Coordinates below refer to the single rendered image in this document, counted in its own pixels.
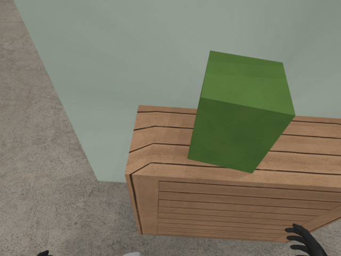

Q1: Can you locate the right robot hand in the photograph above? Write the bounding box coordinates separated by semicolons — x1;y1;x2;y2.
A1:
285;223;327;256

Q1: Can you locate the carton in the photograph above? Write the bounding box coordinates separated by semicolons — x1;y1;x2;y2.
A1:
187;51;296;173

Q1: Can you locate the pedestal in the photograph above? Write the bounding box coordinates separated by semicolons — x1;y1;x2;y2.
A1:
125;105;341;243

